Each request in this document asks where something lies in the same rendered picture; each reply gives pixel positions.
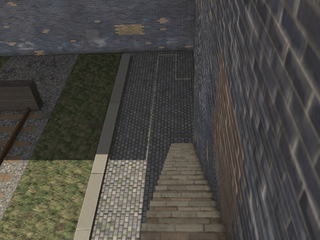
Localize stairs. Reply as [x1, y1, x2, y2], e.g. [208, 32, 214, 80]
[136, 143, 228, 240]

